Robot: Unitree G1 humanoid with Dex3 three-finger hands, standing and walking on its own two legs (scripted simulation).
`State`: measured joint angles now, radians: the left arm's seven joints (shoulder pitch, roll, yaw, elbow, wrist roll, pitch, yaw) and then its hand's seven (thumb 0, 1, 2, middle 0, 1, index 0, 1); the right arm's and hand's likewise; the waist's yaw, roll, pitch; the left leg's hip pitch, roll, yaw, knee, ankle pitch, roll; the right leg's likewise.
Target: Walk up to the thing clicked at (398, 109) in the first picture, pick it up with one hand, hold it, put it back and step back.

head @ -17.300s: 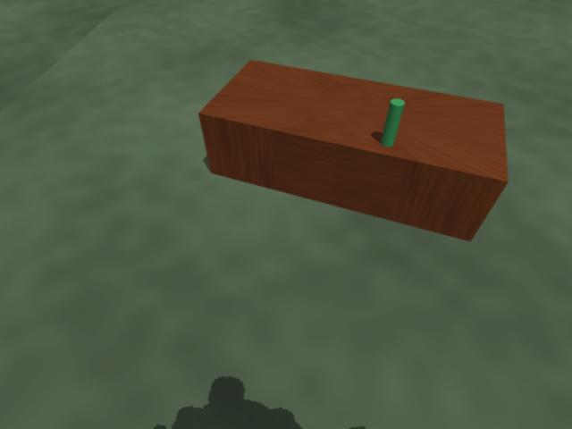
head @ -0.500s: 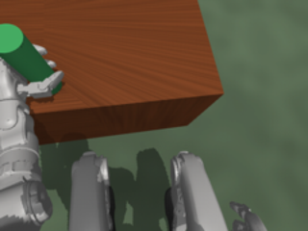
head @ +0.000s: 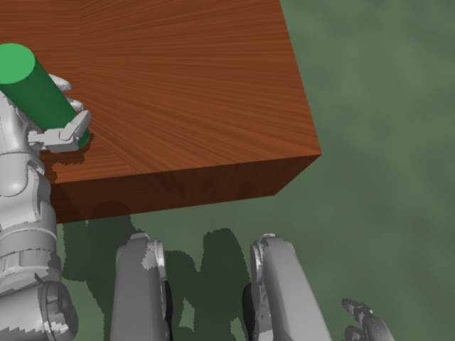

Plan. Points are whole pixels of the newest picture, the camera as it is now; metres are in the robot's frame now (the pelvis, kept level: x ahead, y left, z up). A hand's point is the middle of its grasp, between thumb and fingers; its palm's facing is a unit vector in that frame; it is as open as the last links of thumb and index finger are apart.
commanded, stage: settle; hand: left
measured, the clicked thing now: (48, 107) +0.47 +0.27 +0.03
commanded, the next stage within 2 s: lift in 0.68 s
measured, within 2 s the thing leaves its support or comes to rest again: neither
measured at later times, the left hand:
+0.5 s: hand (35, 90) +0.48 +0.27 +0.05, palm faces +0.22 -0.97 -0.02, open 7.2 cm
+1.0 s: hand (25, 80) +0.47 +0.27 +0.08, palm faces +0.22 -0.98 -0.03, open 7.2 cm
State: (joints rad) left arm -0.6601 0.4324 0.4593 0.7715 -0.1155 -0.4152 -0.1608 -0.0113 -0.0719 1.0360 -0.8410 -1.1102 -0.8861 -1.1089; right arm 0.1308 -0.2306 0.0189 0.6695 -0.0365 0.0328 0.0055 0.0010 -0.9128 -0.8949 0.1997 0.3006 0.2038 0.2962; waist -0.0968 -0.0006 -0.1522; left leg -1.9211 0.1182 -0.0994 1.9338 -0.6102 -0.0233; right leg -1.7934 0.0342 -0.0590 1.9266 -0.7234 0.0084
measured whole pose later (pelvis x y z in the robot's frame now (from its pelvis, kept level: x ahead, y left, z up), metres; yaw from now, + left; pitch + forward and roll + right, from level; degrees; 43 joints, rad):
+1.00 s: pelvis +0.02 +0.01 +0.08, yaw +2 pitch +31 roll -5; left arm -0.63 0.40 0.43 0.81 -0.11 -0.42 -0.16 -0.01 -0.04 1.09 -0.83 -1.14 -0.87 -1.14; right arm 0.17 -0.23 0.01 0.68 -0.03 0.02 0.02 0.00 -0.91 -0.89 0.20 0.30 0.20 0.30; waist -0.10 0.02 -0.15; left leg -1.64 0.10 -0.07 1.68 -0.58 -0.01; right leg -1.51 0.02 -0.05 1.65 -0.68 0.02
